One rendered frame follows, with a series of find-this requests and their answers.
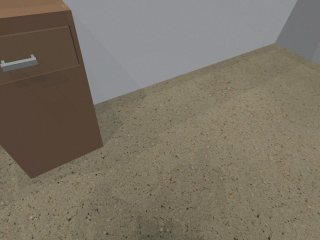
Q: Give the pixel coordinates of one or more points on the drawer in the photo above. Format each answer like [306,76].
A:
[53,49]

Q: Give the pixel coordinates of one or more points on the cabinet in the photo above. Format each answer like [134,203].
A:
[49,119]

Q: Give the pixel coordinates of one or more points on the handle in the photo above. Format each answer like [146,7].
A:
[18,64]

